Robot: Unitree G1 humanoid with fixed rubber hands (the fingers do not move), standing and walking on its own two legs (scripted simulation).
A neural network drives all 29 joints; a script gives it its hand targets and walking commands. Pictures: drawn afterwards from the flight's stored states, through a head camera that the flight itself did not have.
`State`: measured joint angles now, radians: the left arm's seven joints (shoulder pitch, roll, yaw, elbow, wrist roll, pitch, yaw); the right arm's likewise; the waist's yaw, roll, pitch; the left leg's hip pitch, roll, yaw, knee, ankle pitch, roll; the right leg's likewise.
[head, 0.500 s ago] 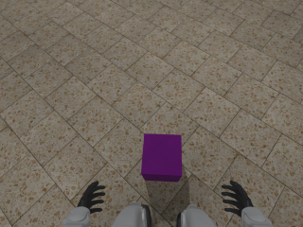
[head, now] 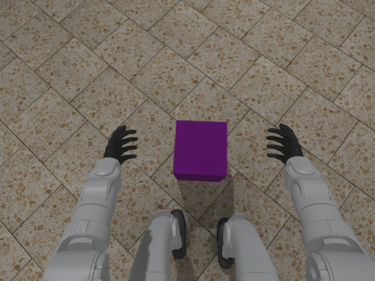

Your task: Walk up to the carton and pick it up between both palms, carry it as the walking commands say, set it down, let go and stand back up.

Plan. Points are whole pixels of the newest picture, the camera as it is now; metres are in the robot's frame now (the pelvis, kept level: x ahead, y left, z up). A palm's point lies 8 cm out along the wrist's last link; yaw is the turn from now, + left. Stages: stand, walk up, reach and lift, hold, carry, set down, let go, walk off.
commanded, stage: reach and lift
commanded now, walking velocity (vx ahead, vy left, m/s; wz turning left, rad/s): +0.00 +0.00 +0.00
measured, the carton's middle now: (199, 153) +0.47 -0.01 -0.57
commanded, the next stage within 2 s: none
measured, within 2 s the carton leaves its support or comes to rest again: neither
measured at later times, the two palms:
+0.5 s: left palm (135, 122) +0.47 +0.17 -0.16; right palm (278, 121) +0.46 -0.20 -0.15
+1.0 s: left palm (144, 144) +0.46 +0.18 -0.33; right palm (257, 144) +0.45 -0.19 -0.32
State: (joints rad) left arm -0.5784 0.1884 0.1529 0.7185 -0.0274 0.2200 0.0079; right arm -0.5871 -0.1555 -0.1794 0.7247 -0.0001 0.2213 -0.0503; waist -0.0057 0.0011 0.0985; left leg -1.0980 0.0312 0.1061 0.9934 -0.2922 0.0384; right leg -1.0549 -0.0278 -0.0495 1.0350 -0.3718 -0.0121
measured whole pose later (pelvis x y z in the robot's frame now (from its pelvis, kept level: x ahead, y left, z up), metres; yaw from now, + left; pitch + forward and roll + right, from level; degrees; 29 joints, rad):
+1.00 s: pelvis -0.08 +0.00 -0.15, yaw -2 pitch +31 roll -2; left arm -1.33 0.40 0.13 0.78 -0.19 0.22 0.14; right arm -1.30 -0.32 -0.17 0.68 0.17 0.20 -0.18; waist 0.01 0.00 0.54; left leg -1.76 0.04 0.05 1.54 -0.32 0.06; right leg -1.72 -0.01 -0.05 1.58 -0.40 -0.02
